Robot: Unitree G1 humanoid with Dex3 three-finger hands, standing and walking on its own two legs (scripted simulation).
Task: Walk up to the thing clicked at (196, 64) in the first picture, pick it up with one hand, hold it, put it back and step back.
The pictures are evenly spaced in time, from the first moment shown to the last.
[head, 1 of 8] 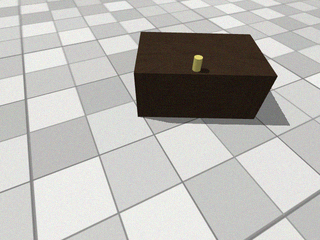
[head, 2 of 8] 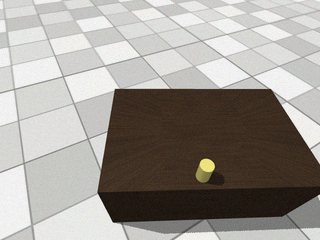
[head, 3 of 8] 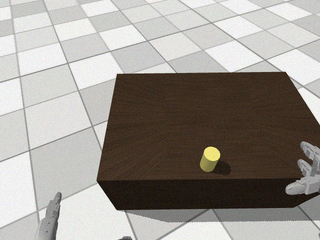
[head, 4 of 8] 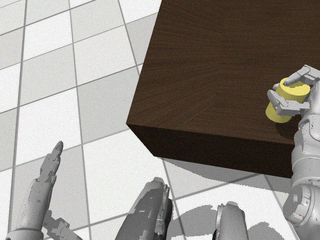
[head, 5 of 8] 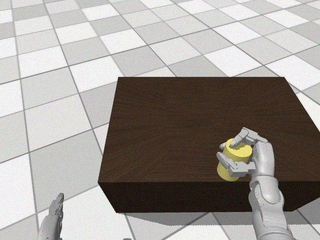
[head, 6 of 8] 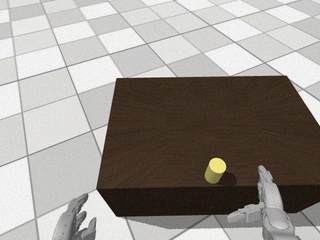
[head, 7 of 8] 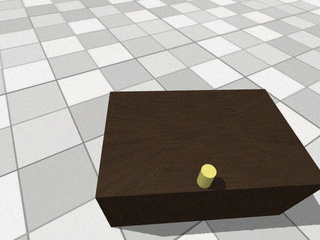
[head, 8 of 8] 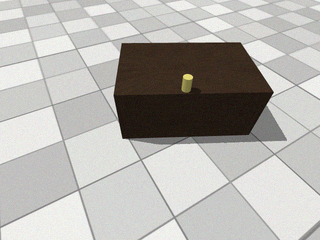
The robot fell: no
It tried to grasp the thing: yes
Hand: right
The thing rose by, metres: 0.27
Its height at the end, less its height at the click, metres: +0.00
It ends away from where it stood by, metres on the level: 0.02
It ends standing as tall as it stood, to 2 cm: yes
